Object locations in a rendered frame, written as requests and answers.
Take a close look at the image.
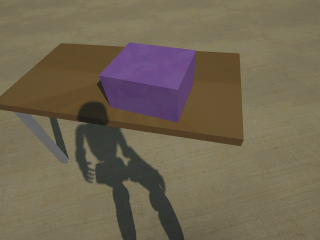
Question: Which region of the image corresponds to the table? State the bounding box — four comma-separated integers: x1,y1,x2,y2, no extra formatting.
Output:
0,43,244,164

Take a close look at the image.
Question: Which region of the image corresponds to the carton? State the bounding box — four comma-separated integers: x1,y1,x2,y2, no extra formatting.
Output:
99,42,196,123

